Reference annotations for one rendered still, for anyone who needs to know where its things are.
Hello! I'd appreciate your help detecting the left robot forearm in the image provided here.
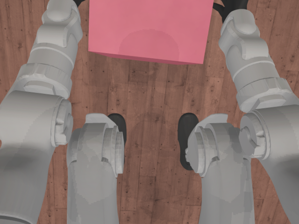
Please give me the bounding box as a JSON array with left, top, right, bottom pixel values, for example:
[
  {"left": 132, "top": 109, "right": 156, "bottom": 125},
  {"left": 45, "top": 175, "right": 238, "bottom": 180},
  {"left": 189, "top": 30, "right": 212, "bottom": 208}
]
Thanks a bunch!
[{"left": 0, "top": 0, "right": 83, "bottom": 140}]

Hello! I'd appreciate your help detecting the carton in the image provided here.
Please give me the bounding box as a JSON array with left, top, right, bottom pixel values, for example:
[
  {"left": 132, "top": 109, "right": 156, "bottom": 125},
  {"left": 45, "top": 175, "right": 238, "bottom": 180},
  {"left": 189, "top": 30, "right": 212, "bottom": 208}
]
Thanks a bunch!
[{"left": 88, "top": 0, "right": 214, "bottom": 65}]

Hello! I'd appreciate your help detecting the right robot forearm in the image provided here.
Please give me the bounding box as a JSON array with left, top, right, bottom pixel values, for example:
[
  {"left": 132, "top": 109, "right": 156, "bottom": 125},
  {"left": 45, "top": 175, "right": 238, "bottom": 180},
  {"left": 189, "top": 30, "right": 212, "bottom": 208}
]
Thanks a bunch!
[{"left": 218, "top": 9, "right": 299, "bottom": 113}]

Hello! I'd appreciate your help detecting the robot left foot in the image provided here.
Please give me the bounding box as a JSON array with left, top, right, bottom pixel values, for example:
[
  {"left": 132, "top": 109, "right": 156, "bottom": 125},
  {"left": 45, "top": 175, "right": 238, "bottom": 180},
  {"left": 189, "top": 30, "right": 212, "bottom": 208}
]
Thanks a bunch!
[{"left": 108, "top": 113, "right": 127, "bottom": 163}]

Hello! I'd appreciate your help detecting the robot right thigh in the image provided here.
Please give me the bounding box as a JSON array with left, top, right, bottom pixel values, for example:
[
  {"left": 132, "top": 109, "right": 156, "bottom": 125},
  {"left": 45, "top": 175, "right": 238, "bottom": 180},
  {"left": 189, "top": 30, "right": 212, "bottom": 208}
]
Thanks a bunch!
[{"left": 190, "top": 123, "right": 255, "bottom": 224}]

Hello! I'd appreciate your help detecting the left robot upper arm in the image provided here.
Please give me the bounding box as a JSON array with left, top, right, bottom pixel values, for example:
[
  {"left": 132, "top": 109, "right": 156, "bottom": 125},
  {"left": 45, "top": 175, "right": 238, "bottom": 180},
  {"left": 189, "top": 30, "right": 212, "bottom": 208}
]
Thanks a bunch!
[{"left": 0, "top": 91, "right": 73, "bottom": 224}]

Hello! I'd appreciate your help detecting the right robot upper arm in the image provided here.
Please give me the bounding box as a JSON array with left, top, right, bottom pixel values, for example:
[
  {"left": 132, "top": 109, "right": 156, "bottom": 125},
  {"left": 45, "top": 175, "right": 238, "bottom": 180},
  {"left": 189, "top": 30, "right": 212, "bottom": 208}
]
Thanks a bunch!
[{"left": 239, "top": 105, "right": 299, "bottom": 224}]

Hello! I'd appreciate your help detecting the robot right hand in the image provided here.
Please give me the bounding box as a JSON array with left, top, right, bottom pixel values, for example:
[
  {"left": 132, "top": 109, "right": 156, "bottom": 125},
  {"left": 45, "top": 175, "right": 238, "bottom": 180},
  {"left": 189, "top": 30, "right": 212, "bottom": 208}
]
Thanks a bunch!
[{"left": 213, "top": 0, "right": 248, "bottom": 23}]

